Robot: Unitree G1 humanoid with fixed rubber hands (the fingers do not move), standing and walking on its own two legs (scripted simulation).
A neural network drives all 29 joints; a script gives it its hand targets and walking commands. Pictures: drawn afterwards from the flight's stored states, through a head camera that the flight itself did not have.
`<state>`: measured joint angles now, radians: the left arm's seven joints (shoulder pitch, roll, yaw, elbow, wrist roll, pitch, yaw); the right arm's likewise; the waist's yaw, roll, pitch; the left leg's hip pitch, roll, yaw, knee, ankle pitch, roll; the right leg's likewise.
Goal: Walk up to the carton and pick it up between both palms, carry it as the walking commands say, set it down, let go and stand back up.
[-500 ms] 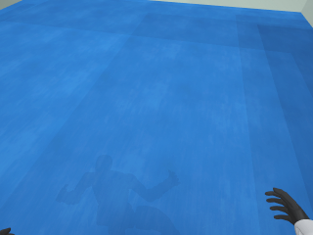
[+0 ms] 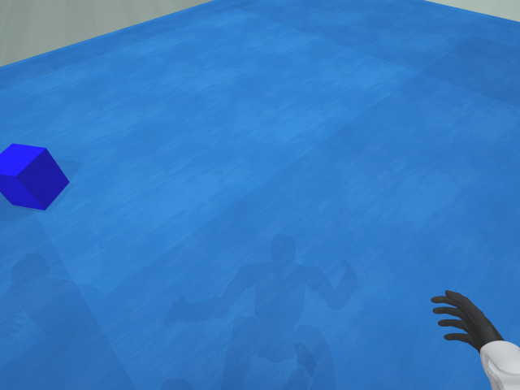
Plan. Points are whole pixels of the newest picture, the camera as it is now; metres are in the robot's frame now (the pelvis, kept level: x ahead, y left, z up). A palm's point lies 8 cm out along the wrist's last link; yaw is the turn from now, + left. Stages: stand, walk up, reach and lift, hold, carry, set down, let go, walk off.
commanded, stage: walk up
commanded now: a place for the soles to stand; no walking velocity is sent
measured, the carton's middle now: (28, 177) +1.11 +1.33 -0.64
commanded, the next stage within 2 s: none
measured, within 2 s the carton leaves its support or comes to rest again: neither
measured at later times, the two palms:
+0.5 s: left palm out of the picture +0.04 +0.43 -0.02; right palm (348, 219) +0.48 -0.14 -0.06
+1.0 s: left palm out of the picture +0.16 +0.54 -0.05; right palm (272, 175) +0.65 +0.03 -0.10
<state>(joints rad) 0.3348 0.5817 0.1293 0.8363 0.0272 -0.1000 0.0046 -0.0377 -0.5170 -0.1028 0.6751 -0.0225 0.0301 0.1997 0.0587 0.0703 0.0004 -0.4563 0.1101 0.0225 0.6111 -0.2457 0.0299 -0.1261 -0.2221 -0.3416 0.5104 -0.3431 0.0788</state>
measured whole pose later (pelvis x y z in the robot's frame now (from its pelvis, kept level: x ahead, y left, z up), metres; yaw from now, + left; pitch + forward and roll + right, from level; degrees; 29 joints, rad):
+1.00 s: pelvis +0.35 +0.22 -0.01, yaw +41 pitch -1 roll -1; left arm 0.33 0.51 0.08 0.82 0.02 -0.15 0.00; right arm 0.23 -0.50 -0.09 0.80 -0.03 -0.03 0.09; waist 0.00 0.08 0.03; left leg -0.51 -0.04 -0.09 1.07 -0.39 0.02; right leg -0.34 -0.10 -0.19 0.67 -0.31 -0.02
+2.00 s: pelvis +0.57 +0.63 -0.01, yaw +51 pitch -1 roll -1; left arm 0.40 0.56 0.08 0.82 0.01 -0.11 -0.03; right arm 0.15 -0.50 -0.11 0.78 -0.03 -0.05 0.11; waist 0.05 0.03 0.04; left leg -0.42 0.06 0.04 0.59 -0.19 0.01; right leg -0.20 -0.15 -0.12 0.66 -0.41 -0.01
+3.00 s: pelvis +0.73 +0.97 -0.02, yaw +47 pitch -1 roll -1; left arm 0.34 0.50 0.08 0.77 0.02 -0.13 -0.02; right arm 0.34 -0.50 -0.07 0.73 -0.01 -0.04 0.06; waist -0.04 0.03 0.05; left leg -0.37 0.04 0.03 0.90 -0.47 0.04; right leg -0.41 -0.02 -0.07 0.69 -0.26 -0.04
